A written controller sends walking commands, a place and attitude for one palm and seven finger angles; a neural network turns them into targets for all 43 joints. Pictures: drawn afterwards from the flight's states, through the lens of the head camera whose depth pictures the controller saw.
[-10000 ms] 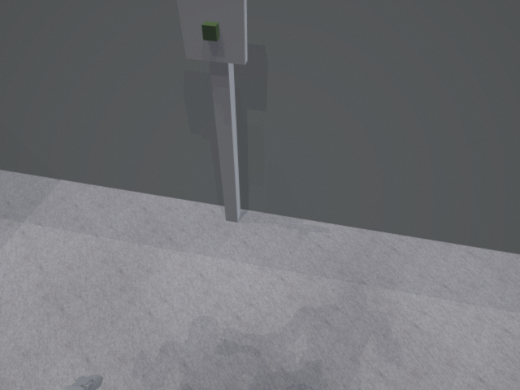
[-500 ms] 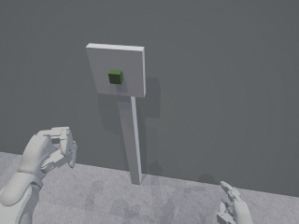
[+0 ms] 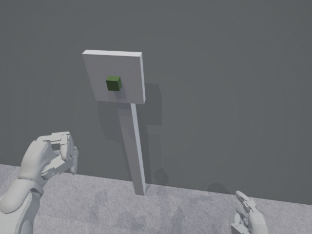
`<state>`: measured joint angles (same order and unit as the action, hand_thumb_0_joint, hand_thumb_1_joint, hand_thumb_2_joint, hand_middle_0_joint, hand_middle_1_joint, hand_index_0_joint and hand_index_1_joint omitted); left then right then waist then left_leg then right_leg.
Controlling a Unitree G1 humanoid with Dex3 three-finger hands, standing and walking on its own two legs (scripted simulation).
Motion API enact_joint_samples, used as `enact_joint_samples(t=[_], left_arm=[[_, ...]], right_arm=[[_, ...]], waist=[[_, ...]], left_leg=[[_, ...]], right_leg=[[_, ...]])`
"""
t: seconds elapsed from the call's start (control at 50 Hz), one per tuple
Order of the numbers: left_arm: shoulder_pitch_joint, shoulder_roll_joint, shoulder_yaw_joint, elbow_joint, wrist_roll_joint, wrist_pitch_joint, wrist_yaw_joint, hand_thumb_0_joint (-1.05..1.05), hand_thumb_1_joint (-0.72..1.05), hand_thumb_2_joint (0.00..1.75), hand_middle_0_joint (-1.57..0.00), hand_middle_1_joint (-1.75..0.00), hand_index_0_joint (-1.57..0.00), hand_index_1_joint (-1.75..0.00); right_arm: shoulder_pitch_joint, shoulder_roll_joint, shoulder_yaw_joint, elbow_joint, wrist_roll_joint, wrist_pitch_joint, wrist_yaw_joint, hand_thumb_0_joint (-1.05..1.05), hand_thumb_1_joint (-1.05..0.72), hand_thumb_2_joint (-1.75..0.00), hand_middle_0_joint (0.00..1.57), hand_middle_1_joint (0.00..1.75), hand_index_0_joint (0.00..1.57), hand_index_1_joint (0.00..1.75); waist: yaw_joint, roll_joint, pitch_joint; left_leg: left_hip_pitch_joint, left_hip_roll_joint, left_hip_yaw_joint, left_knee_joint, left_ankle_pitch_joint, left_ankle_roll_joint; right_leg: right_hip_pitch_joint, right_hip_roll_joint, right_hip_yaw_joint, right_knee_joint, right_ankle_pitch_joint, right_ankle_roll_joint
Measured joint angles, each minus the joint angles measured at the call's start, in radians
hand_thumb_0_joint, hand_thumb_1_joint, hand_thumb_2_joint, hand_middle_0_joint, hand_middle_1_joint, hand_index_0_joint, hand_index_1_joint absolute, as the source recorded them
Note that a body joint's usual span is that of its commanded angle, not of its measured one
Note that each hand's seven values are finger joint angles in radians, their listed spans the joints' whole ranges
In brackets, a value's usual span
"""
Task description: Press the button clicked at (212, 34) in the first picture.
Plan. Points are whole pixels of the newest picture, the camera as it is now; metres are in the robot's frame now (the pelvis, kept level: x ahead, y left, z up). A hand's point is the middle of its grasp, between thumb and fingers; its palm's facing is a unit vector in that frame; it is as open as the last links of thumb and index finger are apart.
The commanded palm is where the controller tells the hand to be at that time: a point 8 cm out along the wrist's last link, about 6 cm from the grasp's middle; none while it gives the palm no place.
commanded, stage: aim a knuckle at the button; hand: left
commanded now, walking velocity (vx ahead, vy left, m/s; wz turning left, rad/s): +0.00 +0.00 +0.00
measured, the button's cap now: (114, 82) +0.52 +0.19 +0.14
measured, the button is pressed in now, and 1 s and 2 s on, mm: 0 0 0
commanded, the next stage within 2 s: press the button with the knuckle in 1.94 s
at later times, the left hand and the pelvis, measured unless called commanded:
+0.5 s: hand (94, 137) +0.30 +0.18 +0.13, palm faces -0.04 -1.00 -0.05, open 3.1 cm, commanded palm +0.28 +0.23 +0.13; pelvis +0.00 +0.00 +0.00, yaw -1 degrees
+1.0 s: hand (112, 117) +0.39 +0.16 +0.12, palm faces -0.04 -1.00 -0.03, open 3.1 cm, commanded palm +0.37 +0.22 +0.12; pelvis +0.01 +0.00 +0.00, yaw -2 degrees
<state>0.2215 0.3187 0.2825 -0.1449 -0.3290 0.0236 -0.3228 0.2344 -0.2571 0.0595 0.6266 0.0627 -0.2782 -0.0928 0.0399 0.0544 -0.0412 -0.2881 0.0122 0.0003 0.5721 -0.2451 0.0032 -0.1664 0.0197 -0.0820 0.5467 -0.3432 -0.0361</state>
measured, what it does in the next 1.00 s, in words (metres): stands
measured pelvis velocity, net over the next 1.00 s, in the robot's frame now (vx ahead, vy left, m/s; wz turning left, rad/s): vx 0.01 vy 0.00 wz -0.03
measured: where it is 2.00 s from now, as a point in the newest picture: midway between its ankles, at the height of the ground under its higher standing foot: outside the picture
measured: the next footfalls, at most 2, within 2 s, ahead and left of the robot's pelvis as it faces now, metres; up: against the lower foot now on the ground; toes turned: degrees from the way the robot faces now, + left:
none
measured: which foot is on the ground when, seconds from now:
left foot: down 0.00-1.00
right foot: down 0.00-1.00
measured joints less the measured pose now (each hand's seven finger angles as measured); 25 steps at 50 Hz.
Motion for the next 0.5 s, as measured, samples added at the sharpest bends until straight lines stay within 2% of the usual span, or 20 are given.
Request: enact_joint_samples(t=[0.1, 0.22, 0.5], left_arm=[[-0.006, -0.003, -0.006, 0.014, 0.000, 0.005, -0.006, 0.02, 0.89, 0.90, -1.30, -1.50, -1.30, -1.50], [-0.078, -0.027, -0.046, 0.055, 0.019, -0.007, 0.017, 0.02, 0.89, 0.90, -1.30, -1.50, -1.30, -1.50], [-0.259, -0.033, -0.074, 0.233, 0.059, -0.019, 0.069, 0.02, 0.90, 0.90, -1.30, -1.50, -1.30, -1.50]], right_arm=[[-0.002, 0.002, 0.002, 0.002, 0.001, -0.004, -0.002, 0.01, -0.90, -0.90, 0.20, 0.30, 0.20, 0.30], [-0.009, 0.002, 0.001, 0.014, 0.000, -0.007, -0.006, 0.01, -0.90, -0.90, 0.20, 0.30, 0.20, 0.30], [-0.006, 0.004, -0.005, 0.015, -0.002, 0.038, 0.004, 0.01, -0.90, -0.90, 0.20, 0.30, 0.20, 0.30]], waist=[[0.000, 0.006, 0.000], [0.002, 0.005, 0.008], [-0.024, -0.007, 0.009]], left_leg=[[-0.001, 0.000, 0.000, -0.001, 0.000, 0.000], [-0.006, -0.005, -0.002, 0.002, 0.001, 0.001], [-0.013, -0.005, 0.016, -0.013, 0.004, 0.002]], right_leg=[[-0.001, 0.000, 0.000, 0.000, 0.000, 0.000], [-0.008, -0.005, -0.003, 0.009, -0.004, 0.001], [-0.030, -0.007, 0.016, 0.013, -0.004, 0.001]])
